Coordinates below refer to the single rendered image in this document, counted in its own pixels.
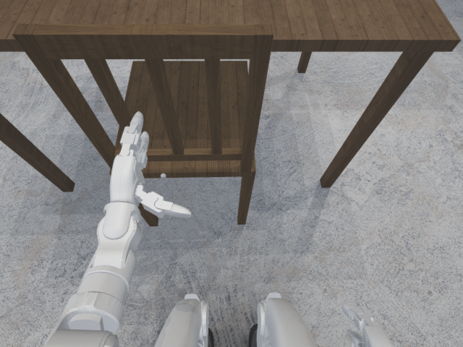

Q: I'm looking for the right robot shin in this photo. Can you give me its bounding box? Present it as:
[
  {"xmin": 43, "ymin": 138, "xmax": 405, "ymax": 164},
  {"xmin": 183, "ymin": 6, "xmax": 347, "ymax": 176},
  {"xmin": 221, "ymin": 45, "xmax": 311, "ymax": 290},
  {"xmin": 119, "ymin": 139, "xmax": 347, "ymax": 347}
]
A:
[{"xmin": 257, "ymin": 293, "xmax": 281, "ymax": 347}]

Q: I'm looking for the robot left hand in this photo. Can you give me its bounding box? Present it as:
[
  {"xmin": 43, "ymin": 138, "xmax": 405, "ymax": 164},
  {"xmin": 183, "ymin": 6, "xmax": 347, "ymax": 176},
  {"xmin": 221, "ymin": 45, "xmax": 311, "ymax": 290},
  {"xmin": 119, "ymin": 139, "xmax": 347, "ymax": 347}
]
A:
[{"xmin": 110, "ymin": 111, "xmax": 192, "ymax": 218}]

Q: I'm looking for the chair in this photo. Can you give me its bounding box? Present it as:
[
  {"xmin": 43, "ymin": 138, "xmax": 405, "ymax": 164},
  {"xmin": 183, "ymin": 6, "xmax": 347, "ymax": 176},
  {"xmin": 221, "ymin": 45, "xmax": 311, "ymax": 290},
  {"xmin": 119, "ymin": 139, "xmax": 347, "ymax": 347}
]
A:
[{"xmin": 12, "ymin": 24, "xmax": 273, "ymax": 226}]

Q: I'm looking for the table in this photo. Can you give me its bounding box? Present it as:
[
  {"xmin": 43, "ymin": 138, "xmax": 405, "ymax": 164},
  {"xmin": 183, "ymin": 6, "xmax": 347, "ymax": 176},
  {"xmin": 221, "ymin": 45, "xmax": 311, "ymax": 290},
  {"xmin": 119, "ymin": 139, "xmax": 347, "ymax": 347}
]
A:
[{"xmin": 0, "ymin": 0, "xmax": 461, "ymax": 192}]

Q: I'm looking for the left robot forearm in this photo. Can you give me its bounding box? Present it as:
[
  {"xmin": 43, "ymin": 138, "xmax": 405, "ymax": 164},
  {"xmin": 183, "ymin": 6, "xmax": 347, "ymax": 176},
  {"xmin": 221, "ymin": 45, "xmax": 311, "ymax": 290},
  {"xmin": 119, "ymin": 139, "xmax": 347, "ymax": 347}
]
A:
[{"xmin": 42, "ymin": 201, "xmax": 142, "ymax": 347}]

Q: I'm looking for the right robot thigh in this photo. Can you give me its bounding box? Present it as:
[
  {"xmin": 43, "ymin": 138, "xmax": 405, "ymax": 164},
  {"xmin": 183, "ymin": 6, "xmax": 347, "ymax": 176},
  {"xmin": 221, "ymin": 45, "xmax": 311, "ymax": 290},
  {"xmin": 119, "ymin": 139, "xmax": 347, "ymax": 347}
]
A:
[{"xmin": 257, "ymin": 298, "xmax": 317, "ymax": 347}]

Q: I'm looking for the robot right hand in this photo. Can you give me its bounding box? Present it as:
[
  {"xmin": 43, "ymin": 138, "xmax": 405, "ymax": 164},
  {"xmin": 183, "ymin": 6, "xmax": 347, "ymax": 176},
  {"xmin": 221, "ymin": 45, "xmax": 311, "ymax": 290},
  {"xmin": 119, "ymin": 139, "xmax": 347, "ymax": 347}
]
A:
[{"xmin": 342, "ymin": 304, "xmax": 393, "ymax": 347}]

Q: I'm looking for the robot left upper arm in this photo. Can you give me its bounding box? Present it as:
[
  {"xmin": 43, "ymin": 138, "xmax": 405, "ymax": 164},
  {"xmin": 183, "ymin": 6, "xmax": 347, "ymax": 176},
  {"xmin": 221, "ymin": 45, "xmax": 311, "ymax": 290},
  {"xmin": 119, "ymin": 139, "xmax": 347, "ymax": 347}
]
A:
[{"xmin": 45, "ymin": 329, "xmax": 119, "ymax": 347}]

